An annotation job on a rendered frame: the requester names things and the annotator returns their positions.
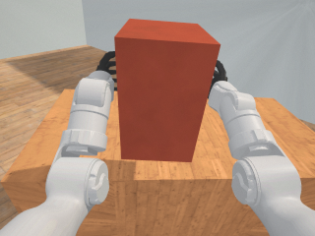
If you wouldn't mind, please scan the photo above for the robot right hand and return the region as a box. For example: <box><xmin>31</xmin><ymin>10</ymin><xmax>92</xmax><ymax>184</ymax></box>
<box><xmin>208</xmin><ymin>60</ymin><xmax>228</xmax><ymax>99</ymax></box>

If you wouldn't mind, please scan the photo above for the right robot forearm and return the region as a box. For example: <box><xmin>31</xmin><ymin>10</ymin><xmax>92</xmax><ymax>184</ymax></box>
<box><xmin>208</xmin><ymin>81</ymin><xmax>302</xmax><ymax>193</ymax></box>

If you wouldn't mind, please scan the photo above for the robot left hand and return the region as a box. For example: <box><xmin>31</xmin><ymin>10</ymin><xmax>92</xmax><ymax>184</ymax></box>
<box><xmin>96</xmin><ymin>51</ymin><xmax>117</xmax><ymax>91</ymax></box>

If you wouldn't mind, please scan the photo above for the left robot forearm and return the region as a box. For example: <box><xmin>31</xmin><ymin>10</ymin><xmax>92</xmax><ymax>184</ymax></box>
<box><xmin>45</xmin><ymin>70</ymin><xmax>114</xmax><ymax>195</ymax></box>

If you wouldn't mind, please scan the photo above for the carton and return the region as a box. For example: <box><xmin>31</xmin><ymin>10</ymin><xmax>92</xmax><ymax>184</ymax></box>
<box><xmin>114</xmin><ymin>19</ymin><xmax>221</xmax><ymax>162</ymax></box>

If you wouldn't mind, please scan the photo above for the robot left upper arm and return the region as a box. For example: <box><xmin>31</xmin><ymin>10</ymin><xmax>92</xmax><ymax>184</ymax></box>
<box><xmin>0</xmin><ymin>156</ymin><xmax>109</xmax><ymax>236</ymax></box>

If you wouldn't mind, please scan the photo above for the robot right upper arm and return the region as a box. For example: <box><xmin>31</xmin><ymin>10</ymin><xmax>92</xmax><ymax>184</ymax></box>
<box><xmin>231</xmin><ymin>155</ymin><xmax>315</xmax><ymax>236</ymax></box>

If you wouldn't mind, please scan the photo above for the pedestal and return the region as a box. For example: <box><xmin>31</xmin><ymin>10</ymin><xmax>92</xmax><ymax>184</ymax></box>
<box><xmin>0</xmin><ymin>88</ymin><xmax>315</xmax><ymax>236</ymax></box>

